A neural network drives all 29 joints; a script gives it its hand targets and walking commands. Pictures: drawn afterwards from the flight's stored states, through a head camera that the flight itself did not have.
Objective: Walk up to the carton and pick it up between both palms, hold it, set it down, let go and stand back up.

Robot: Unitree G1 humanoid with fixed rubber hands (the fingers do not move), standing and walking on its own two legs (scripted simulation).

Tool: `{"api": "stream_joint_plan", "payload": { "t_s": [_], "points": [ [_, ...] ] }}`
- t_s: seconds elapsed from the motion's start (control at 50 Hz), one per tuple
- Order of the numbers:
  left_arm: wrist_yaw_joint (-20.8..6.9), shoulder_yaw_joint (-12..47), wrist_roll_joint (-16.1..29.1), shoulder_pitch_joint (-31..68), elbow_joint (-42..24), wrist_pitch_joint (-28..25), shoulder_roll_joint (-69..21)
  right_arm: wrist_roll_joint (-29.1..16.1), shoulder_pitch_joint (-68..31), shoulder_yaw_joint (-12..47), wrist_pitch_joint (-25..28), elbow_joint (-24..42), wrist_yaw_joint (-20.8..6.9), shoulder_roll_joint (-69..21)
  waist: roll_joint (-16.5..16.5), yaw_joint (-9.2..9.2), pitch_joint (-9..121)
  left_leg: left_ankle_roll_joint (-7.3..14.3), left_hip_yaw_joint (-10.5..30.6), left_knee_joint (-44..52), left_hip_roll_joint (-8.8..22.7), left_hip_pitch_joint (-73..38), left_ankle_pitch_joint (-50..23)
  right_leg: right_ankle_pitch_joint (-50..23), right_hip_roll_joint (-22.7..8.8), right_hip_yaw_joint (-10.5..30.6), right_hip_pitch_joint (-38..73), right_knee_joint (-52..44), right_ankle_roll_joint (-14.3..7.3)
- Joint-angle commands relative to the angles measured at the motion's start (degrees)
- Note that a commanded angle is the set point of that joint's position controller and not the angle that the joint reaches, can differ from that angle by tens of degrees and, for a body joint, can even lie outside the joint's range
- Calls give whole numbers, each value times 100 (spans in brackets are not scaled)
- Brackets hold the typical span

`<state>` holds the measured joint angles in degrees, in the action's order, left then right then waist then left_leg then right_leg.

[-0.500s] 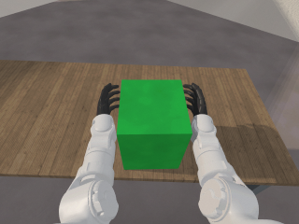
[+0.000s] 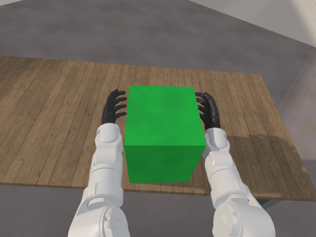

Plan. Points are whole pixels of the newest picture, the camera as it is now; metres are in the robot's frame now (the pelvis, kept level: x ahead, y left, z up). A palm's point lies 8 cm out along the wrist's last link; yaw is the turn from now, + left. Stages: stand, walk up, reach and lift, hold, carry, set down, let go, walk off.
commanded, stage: reach and lift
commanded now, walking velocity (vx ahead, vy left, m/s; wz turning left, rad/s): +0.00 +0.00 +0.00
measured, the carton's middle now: (160, 136) +0.38 +0.01 +0.03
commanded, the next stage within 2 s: none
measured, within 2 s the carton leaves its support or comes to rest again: leaves its support in 0.56 s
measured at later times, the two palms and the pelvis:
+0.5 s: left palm (109, 122) +0.38 +0.15 +0.08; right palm (210, 122) +0.39 -0.11 +0.08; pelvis +0.00 +0.00 +0.00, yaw +1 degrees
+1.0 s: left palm (101, 124) +0.36 +0.16 +0.10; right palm (209, 128) +0.36 -0.10 +0.10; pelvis -0.03 +0.00 +0.00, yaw +2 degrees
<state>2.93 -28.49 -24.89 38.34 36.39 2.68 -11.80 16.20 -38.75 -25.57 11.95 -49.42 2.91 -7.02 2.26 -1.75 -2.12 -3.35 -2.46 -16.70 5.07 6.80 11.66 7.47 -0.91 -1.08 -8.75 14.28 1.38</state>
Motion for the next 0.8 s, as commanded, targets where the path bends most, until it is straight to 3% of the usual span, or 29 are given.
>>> {"api": "stream_joint_plan", "payload": {
  "t_s": [0.0, 0.04, 0.1, 0.18, 0.28, 0.4, 0.46, 0.52, 0.54, 0.56, 0.58, 0.66, 0.7, 0.76, 0.78],
  "points": [
    [-680, 1673, -40, 2327, 223, 3, -2357, 308, -2839, 1839, 240, 183, -716, -2457, -121, -152, 2328, 139, -749, -3, -597, 247, -2278, -2591, 305, -511, 2003, 454, 43],
    [-690, 1616, -34, 2399, 191, -32, -2307, 286, -2904, 1815, 259, 174, -712, -2492, -55, -269, 2328, 174, -765, 20, -610, 332, -2255, -2488, 294, -492, 2056, 442, 42],
    [-677, 1621, -1, 2421, 333, -34, -2293, 267, -2883, 1742, 240, 88, -713, -2465, -83, -174, 2301, 158, -720, 26, -590, 197, -2143, -2345, 294, -533, 1825, 380, 47],
    [-646, 1615, -4, 2357, 322, -90, -2340, 291, -2830, 1763, 297, -44, -721, -2447, -143, -256, 2411, 161, -706, -7, -556, 159, -2407, -2279, 297, -536, 1742, 344, -12],
    [-587, 1815, 109, 2559, 181, -175, -2413, 262, -2976, 1816, 407, -25, -689, -2478, -231, -142, 2474, 89, -650, -83, -556, -29, -2567, -2347, 322, -575, 1677, 325, -27],
    [-521, 1927, 96, 3050, 150, -550, -2416, 306, -3364, 2064, 900, -14, -606, -2414, -159, -174, 2982, 68, -691, -180, -570, 172, -2705, -2936, 274, -517, 1918, 450, 19],
    [-470, 2013, 146, 3277, 278, -771, -2492, 407, -3662, 2084, 1214, -7, -535, -2394, -44, -77, 3409, 54, -675, -220, -559, 199, -2699, -3300, 261, -523, 2049, 497, 48],
    [-402, 2292, 258, 3652, 148, -1078, -2629, 519, -3750, 2071, 1498, -255, -443, -2477, -171, 93, 3671, -15, -677, -292, -519, 213, -2882, -3410, 240, -544, 1986, 485, -4],
    [-399, 2253, 190, 3610, 231, -1102, -2590, 570, -3792, 2088, 1549, -273, -426, -2432, -158, 76, 3583, 0, -674, -253, -531, 191, -2781, -3276, 235, -529, 1966, 447, 18],
    [-429, 2137, 171, 3662, 424, -1129, -2473, 597, -3752, 2018, 1512, -524, -387, -2366, 5, 109, 3357, 51, -650, -186, -538, 249, -2564, -3159, 203, -514, 1931, 364, 3],
    [-427, 2393, 269, 3844, 164, -1182, -2614, 593, -3886, 2070, 1612, -314, -339, -2425, -110, 177, 3707, 8, -642, -231, -534, 196, -2706, -3362, 206, -524, 1950, 436, -7],
    [-457, 2346, 159, 3678, 469, -1147, -2602, 523, -3526, 2067, 1510, -873, -285, -2401, -269, 135, 3122, -7, -579, -138, -530, -10, -2553, -2618, 221, -510, 1650, 229, -42],
    [-453, 2537, 311, 3832, 361, -1080, -2608, 512, -3567, 1923, 1486, -820, -253, -2300, -342, 251, 3275, -46, -535, -161, -509, -153, -2487, -2179, 241, -591, 1354, 113, -86],
    [-432, 2372, 231, 3937, 376, -927, -2583, 438, -3698, 1841, 1334, -806, -253, -2301, -331, 96, 3060, -21, -577, -76, -512, -195, -2247, -1614, 256, -604, 1193, -6, -101],
    [-404, 2441, 304, 4054, 373, -887, -2573, 483, -3907, 1740, 1323, -701, -300, -2202, -426, 139, 3055, -37, -542, -36, -476, -257, -2035, -1309, 275, -639, 1009, -66, -140]
  ]
}}
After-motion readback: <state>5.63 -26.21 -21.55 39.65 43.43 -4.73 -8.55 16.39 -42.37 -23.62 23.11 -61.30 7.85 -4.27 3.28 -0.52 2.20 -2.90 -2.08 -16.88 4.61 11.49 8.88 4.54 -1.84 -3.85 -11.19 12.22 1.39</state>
